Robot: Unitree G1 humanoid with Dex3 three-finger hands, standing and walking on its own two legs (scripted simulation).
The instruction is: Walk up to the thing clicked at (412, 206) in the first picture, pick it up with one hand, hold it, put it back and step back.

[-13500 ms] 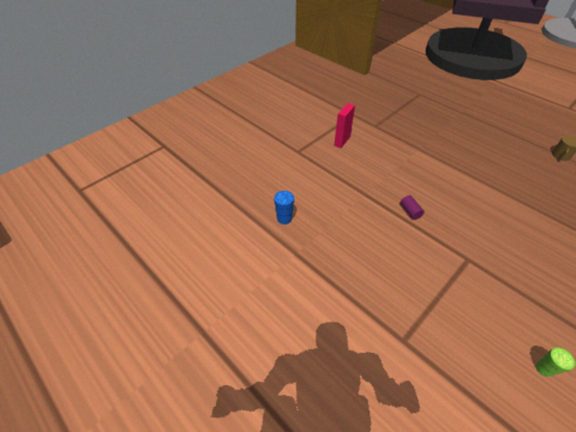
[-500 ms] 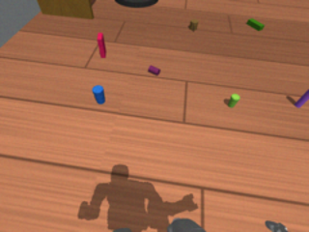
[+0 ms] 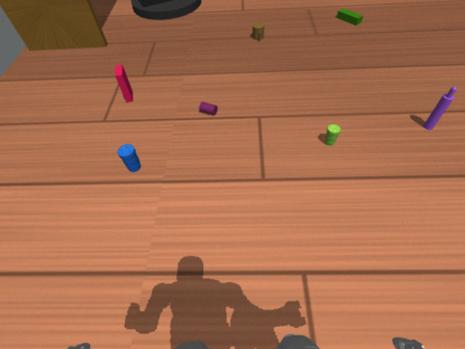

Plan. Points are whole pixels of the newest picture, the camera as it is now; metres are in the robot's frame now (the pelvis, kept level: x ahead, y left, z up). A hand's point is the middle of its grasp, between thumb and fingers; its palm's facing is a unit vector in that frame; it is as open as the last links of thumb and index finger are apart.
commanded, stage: walk up
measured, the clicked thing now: (208, 108) +1.53 +0.18 -0.72
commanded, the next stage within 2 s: stand in 0.46 s
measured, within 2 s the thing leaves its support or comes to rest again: neither
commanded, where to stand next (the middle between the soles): +0.06 +0.02 m, yaw -1 degrees
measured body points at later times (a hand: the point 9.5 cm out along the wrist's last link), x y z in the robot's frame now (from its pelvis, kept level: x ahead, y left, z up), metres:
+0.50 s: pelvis +0.00 +0.01 +0.02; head +0.03 +0.00 +0.47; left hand +0.09 +0.31 -0.11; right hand +0.07 -0.31 -0.11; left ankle +0.02 +0.14 -0.71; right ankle +0.04 -0.14 -0.71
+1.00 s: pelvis +0.02 +0.00 +0.03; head +0.03 +0.00 +0.48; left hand +0.11 +0.30 -0.10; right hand +0.11 -0.30 -0.10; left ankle +0.02 +0.14 -0.71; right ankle +0.04 -0.14 -0.71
